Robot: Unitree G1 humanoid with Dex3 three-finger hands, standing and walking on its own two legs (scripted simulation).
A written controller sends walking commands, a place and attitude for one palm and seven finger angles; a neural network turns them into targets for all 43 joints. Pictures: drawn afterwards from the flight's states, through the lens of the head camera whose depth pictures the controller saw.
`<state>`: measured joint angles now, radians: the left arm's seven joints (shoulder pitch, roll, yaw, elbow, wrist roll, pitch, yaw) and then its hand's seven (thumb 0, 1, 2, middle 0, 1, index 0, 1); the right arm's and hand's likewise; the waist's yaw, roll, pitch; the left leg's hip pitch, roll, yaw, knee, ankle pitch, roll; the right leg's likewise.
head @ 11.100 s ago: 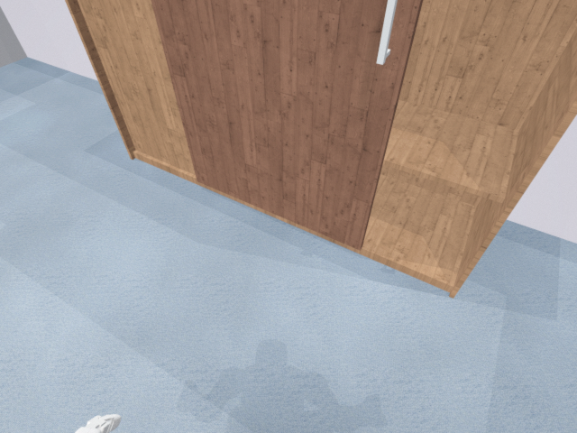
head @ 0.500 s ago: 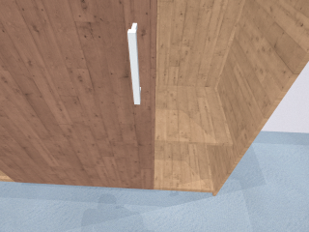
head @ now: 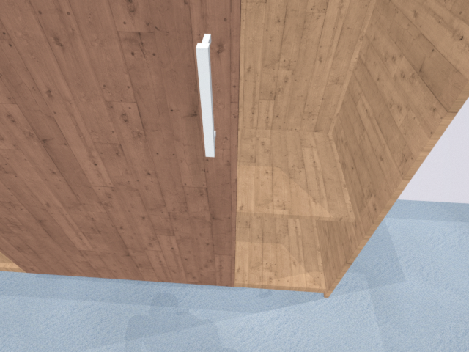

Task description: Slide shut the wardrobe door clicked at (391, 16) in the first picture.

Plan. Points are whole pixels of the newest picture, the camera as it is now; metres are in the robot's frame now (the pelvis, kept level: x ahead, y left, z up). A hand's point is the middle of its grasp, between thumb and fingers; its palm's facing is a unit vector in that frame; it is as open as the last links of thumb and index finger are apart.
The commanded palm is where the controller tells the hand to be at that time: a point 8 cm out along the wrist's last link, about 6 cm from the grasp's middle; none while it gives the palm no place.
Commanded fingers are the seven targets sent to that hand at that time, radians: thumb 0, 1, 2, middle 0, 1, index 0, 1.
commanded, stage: look again from close up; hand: left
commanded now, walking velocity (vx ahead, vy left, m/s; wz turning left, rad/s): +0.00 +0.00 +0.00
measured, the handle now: (208, 101) +0.48 +0.09 +0.20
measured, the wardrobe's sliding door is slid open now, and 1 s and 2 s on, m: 0.39 0.39 0.39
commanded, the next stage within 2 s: raise the hand with hooked fingers in 0.46 s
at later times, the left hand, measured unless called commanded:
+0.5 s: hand out of the picture -0.05 +0.15 -0.17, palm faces +0.06 -0.98 -0.17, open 7.4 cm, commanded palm none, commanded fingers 0.00 0.90 0.90 -0.20 -0.30 -0.20 -0.30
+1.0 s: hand (139, 339) +0.15 +0.16 -0.01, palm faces -0.03 -1.00 +0.05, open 8.6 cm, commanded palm +0.12 +0.24 +0.01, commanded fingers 0.00 0.36 0.67 -0.24 -0.64 -0.24 -0.64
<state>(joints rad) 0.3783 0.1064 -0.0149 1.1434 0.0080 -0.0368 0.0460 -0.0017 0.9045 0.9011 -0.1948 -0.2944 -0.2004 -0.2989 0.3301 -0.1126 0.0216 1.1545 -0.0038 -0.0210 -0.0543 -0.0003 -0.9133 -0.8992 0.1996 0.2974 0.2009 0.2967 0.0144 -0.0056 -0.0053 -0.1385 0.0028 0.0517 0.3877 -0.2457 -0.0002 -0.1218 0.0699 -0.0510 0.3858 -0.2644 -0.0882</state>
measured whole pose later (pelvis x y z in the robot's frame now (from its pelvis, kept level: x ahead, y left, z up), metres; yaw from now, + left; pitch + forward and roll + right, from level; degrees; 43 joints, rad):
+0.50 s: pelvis -0.01 +0.00 +0.00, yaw +0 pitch +0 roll +1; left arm 0.38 0.10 -0.01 1.14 0.01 -0.04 0.04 0.00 0.90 0.90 -0.19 -0.29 -0.20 -0.30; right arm 0.34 -0.11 0.02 1.15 0.00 -0.02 -0.05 0.00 -0.91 -0.90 0.20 0.30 0.20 0.30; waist 0.01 0.00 0.00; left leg -0.15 0.00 0.05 0.39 -0.24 0.00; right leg -0.13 0.07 -0.05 0.38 -0.25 -0.09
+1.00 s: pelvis -0.03 +0.01 -0.04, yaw +0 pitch +4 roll +1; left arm 0.49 0.16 0.04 0.01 -0.19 -0.29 -0.23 0.01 0.60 0.76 -0.22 -0.50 -0.23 -0.50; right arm 0.15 -0.26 -0.06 0.50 0.02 -0.19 -0.03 0.01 -0.91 -0.90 0.20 0.30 0.20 0.30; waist 0.00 -0.05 -0.09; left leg -0.47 -0.01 0.06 0.78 -0.39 0.02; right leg -0.47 0.03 -0.06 0.81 -0.42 -0.08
